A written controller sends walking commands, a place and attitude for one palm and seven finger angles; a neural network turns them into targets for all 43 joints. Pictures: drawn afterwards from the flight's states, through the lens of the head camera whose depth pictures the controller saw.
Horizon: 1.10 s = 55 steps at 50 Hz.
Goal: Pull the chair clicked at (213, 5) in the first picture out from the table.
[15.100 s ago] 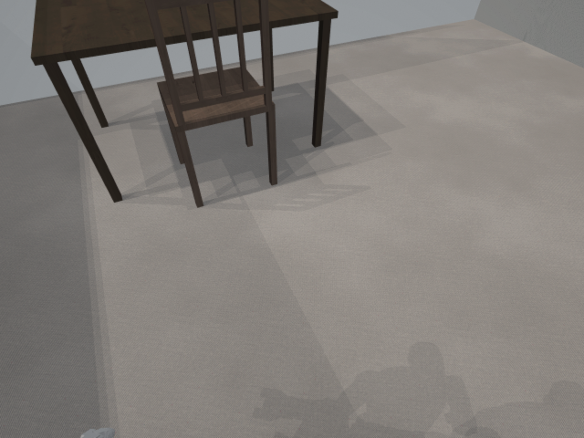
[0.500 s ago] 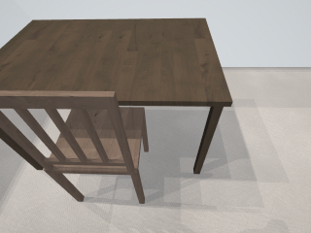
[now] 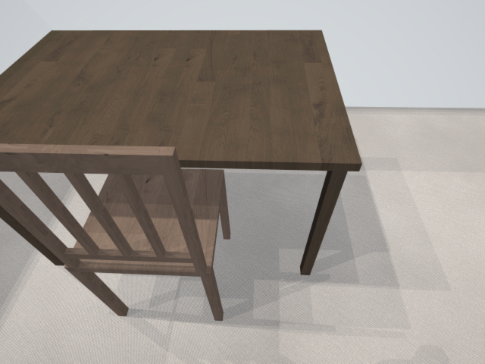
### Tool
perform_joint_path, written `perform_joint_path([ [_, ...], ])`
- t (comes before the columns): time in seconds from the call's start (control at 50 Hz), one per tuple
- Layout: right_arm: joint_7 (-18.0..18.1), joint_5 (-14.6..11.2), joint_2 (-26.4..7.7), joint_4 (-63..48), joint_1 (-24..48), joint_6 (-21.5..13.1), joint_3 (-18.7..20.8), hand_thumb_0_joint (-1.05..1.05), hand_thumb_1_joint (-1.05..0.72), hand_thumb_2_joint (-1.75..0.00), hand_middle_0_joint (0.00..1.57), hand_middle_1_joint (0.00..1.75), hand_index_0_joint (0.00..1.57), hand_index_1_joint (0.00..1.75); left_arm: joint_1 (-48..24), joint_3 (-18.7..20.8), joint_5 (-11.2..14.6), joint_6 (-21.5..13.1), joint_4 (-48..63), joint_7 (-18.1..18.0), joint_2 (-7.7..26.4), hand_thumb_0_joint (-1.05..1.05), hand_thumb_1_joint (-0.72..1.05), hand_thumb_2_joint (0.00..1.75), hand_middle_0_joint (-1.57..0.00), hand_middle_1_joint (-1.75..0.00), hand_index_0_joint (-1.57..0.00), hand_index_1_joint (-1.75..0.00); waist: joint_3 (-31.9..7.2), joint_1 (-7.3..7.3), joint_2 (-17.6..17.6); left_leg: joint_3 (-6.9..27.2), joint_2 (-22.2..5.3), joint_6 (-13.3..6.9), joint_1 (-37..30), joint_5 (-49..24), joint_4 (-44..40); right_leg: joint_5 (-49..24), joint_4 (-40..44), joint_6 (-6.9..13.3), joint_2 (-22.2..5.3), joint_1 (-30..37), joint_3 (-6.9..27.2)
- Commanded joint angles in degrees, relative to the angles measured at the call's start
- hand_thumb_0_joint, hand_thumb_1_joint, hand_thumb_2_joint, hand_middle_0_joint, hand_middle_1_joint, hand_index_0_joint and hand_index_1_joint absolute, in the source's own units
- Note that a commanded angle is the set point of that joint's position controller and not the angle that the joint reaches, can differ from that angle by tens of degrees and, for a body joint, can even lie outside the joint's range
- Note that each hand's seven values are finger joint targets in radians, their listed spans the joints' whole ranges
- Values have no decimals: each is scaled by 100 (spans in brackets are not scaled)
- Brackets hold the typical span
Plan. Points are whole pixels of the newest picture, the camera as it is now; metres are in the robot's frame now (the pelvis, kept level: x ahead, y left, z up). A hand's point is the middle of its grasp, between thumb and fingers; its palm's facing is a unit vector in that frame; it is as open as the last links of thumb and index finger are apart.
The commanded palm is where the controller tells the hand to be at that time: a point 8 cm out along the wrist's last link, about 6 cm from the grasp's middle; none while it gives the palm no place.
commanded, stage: raise the hand toward the chair's back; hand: left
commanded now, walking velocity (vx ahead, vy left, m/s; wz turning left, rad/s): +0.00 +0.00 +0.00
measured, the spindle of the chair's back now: (104, 218) +0.41 +0.34 -0.07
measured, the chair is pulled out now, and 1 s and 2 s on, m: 0.00 0.00 0.00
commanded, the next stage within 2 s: none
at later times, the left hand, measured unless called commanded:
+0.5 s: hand out of the picture +0.11 +0.20 -0.09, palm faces +0.08 -1.00 -0.01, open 9.9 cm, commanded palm +0.11 +0.25 -0.06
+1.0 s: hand (112, 351) +0.15 +0.23 -0.06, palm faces +0.03 -1.00 -0.05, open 14.3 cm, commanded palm +0.12 +0.28 -0.05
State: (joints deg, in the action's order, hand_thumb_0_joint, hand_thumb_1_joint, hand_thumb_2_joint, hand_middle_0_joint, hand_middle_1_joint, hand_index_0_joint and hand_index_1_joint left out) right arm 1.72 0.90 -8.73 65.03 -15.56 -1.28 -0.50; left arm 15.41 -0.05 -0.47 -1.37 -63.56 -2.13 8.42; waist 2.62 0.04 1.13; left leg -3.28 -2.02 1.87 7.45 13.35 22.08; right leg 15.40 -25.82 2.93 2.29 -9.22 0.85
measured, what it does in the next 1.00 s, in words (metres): lowers itself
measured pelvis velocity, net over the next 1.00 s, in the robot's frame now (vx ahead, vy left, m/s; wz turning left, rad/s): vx -0.07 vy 0.03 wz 0.05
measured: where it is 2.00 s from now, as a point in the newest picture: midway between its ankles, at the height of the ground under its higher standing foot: outside the picture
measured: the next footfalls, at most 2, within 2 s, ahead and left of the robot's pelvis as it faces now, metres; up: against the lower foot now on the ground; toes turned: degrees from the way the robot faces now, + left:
none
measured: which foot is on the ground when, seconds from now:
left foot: down 0.00-1.00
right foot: down 0.00-1.00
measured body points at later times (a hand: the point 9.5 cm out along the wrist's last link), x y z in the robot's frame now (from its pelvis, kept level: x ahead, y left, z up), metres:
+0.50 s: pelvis -0.06 +0.01 -0.13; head -0.01 +0.03 +0.32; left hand +0.10 +0.26 -0.08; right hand +0.22 -0.20 -0.14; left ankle -0.02 +0.14 -0.74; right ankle -0.02 -0.08 -0.74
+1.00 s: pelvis -0.07 +0.03 -0.11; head +0.01 +0.05 +0.33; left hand +0.14 +0.28 -0.06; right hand +0.12 -0.21 -0.18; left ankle -0.02 +0.14 -0.74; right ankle -0.02 -0.08 -0.74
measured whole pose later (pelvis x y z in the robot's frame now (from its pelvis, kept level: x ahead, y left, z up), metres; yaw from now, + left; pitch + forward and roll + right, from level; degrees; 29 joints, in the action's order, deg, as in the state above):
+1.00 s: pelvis -0.07 +0.03 -0.11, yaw +3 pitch +15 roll -3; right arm 3.5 -0.6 -15.2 33.7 -14.2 -18.0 0.1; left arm 22.7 7.4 15.0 -19.4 5.7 12.2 14.9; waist -7.0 -0.3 1.1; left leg 1.8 -0.1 -0.9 57.7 30.0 72.9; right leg 30.3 -70.5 0.4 0.2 -55.0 -3.2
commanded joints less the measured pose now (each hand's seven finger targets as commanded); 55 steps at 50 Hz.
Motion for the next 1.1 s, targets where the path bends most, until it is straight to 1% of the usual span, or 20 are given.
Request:
perform_joint_path([
  [0.0, 302, -325, -1593, -2610, 428, -760, 196, 0, -90, -90, 20, 30, 20, 30, -3805, 904, 1137, -1087, 8207, -71, 2314, 0, 88, 89, -20, -30, -20, -30, -2005, -585, 397, 74, 222, -529, -326, -1211, 381, -1463, 365, -314, -417, -332, 329],
  [0.02, 416, -247, -1299, -2416, 153, -1252, 206, 0, -90, -90, 20, 30, 20, 30, -1083, 570, 880, -769, 7185, -166, 1622, 0, 85, 88, -20, -29, -20, -29, -2404, -126, 926, -213, 211, -501, -831, -1529, 275, -1551, -40, -144, -216, 132, 202],
  [0.04, 427, -271, -1071, -2184, 414, -1450, 164, 0, -90, -90, 20, 30, 20, 30, 418, 107, 949, -267, 5515, -259, 337, 0, 83, 87, -19, -29, -19, -29, -1065, -241, 228, -87, 61, -428, 40, -1337, 438, -1315, -96, -202, -228, -560, -205],
  [0.08, 358, -281, -1249, -2496, 426, -1766, 281, 0, -90, -90, 20, 30, 20, 30, 145, 107, 1101, -600, 5534, -30, 113, 0, 78, 85, -19, -28, -19, -28, 36, -513, -1127, 276, 177, -542, 1046, -656, 973, -917, -339, -328, -258, -1565, -391],
  [0.1, 235, -168, -1316, -2602, 286, -1976, 382, 0, -90, -90, 20, 30, 20, 30, -214, 267, 1118, -1039, 5812, 109, 322, 0, 76, 84, -19, -28, -19, -28, -687, -494, -1239, 375, 202, -485, 1344, -375, 1477, -606, -743, -401, -358, -1857, -310],
  [0.12, 148, -79, -1268, -2758, 248, -2077, 511, 0, -90, -90, 20, 30, 20, 30, 274, 639, 1087, -1397, 5833, 286, 542, 0, 74, 83, -18, -27, -18, -27, -1365, -200, -1132, 384, 270, -418, 1646, -279, 1817, -666, -1102, -423, -394, -1831, -188],
  [0.16, -62, -52, -1133, -3149, 412, -2220, 569, 0, -90, -90, 20, 30, 20, 30, 1700, 671, 1341, -2059, 5445, 845, 173, 0, 69, 81, -18, -27, -18, -27, -1491, 193, -1293, 397, 314, -235, 2575, -160, 2388, -963, -1761, -410, -518, -1930, 69],
  [0.18, -186, -100, -1122, -3284, 437, -2214, 583, 0, -90, -90, 20, 30, 20, 30, 2175, 802, 1458, -2406, 5185, 1171, 167, 0, 67, 80, -18, -26, -18, -26, -1450, 346, -1010, 368, 388, -158, 2915, -190, 2660, -1230, -2059, -350, -573, -1904, 295],
  [0.2, -282, -78, -1119, -3376, 532, -2200, 590, 0, -90, -90, 20, 30, 20, 30, 2116, 782, 1572, -2846, 5313, 1528, 162, 0, 64, 79, -17, -26, -17, -26, -1474, 332, -1018, 346, 427, -111, 3351, -85, 3036, -1354, -2442, -345, -599, -2105, 386],
  [0.24, -403, -37, -1220, -3655, 791, -2144, 682, 0, -90, -90, 20, 30, 20, 30, 1724, 1135, 1490, -3639, 5536, 2150, 776, 0, 60, 77, -17, -25, -17, -25, -1511, 323, -593, 277, 486, -116, 4105, 202, 3757, -1015, -3089, -258, -550, -2728, 551],
  [0.28, -416, -104, -1295, -4143, 1051, -1953, 719, 0, -90, -90, 20, 30, 20, 30, 1886, 1319, 1509, -3421, 5840, 2319, 984, 0, 55, 75, -16, -25, -16, -25, -1570, 525, -372, 142, 537, -227, 4384, 645, 3929, 275, -3127, -141, -433, -3057, 646],
  [0.34, -246, -201, -1282, -4678, 1042, -1782, 638, 0, -90, -90, 20, 30, 20, 30, 1230, 1210, 1769, -2692, 6985, 2147, 910, 0, 48, 72, -16, -23, -16, -23, -1821, 347, -395, 134, 508, -325, 4399, 1023, 4066, 1354, -3014, -168, -321, -3355, 547],
  [0.38, -115, -171, -1290, -4748, 826, -1762, 566, 0, -90, -90, 20, 30, 20, 30, 418, 1002, 1733, -2651, 8098, 1860, 920, 0, 43, 70, -15, -23, -15, -23, -1990, 63, -307, 377, 343, -403, 4248, 1027, 4155, 1323, -3269, -170, -132, -3871, 187],
  [0.44, 29, -133, -1298, -4621, 589, -1781, 494, 0, -90, -90, 20, 30, 20, 30, -44, 765, 1503, -2871, 9049, 1621, 1082, 0, 36, 67, -15, -22, -15, -22, -2280, -77, 411, 562, 244, -418, 3844, 684, 4277, 766, -3534, -130, -82, -4117, -20],
  [0.5, 125, -118, -1312, -4333, 543, -1878, 397, 0, -90, -90, 20, 30, 20, 30, -236, 502, 1391, -2823, 8770, 1628, 997, 0, 29, 64, -14, -20, -14, -20, -2070, -287, 329, 766, 181, -413, 3898, 992, 4278, 1117, -3573, -152, -19, -4551, -203],
  [0.6, 225, -244, -1255, -4271, 683, -1898, 286, 0, -90, -90, 20, 30, 20, 30, 286, 823, 1458, -1975, 8121, 1770, 1174, 0, 18, 59, -13, -19, -13, -19, -2260, -14, 244, 857, 215, -341, 4133, 1895, 3829, 1892, -3338, -171, -81, -4299, -258],
  [0.68, 265, -248, -1142, -4291, 894, -1895, 234, 0, -90, -90, 20, 30, 20, 30, 461, 1229, 1604, -1527, 8089, 1572, 1292, 0, 8, 55, -12, -17, -12, -17, -2487, 217, 69, 847, 254, -307, 4098, 1768, 3652, 1923, -3222, -172, -81, -3898, -301],
  [0.84, 218, -173, -1195, -4162, 768, -2055, 236, 0, -90, -90, 20, 30, 20, 30, 367, 989, 1629, -2146, 8049, 1398, 1109, 0, -10, 47, -10, -14, -10, -14, -1961, 21, 8, 870, 223, -270, 4226, 1898, 3638, 1931, -3267, -153, -98, -4169, -361],
  [0.98, 231, -189, -1260, -4172, 658, -2026, 334, 0, -90, -90, 20, 30, 20, 30, 530, 1275, 1597, -2244, 8279, 1425, 1418, 0, -27, 40, -8, -12, -8, -12, -2302, 127, 382, 842, 207, -274, 3832, 1171, 3595, 1244, -3377, -116, -46, -3929, -408],
  [1.08, 234, -184, -1259, -4149, 623, -1928, 337, 0, -90, -90, 20, 30, 20, 30, 440, 1340, 1614, -2217, 8193, 1444, 1418, 0, -38, 35, -7, -10, -7, -10, -2226, 56, 359, 836, 201, -264, 3710, 880, 3605, 974, -3352, -122, -1, -3882, -448],
])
